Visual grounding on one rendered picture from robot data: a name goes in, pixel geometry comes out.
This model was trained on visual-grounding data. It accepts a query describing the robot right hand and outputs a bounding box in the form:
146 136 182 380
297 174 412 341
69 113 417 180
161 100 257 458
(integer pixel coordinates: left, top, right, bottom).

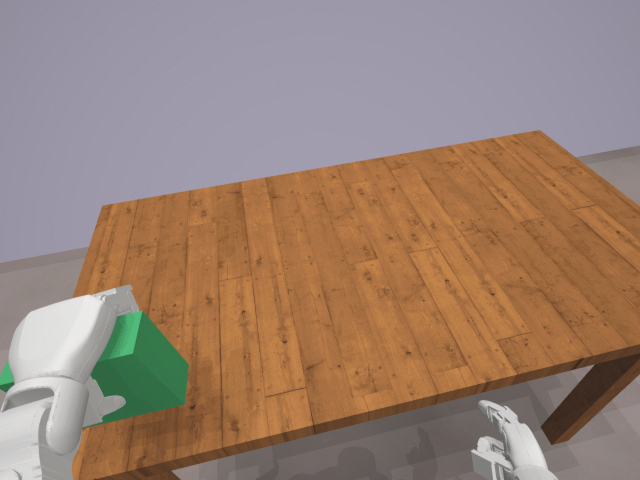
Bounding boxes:
471 400 548 480

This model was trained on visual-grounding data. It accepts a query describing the table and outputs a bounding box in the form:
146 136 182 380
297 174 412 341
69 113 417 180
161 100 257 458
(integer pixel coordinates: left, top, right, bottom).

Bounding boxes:
72 130 640 480

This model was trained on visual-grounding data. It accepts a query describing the robot left forearm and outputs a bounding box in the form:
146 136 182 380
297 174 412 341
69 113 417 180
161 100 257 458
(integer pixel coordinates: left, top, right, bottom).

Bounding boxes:
0 376 89 480

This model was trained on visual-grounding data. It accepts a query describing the robot left hand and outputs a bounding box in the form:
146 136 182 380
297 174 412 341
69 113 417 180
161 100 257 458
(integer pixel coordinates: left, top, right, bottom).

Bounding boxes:
8 284 139 428

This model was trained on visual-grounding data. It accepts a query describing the sponge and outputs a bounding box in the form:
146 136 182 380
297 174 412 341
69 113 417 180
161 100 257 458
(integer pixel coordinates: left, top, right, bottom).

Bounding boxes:
0 310 189 429

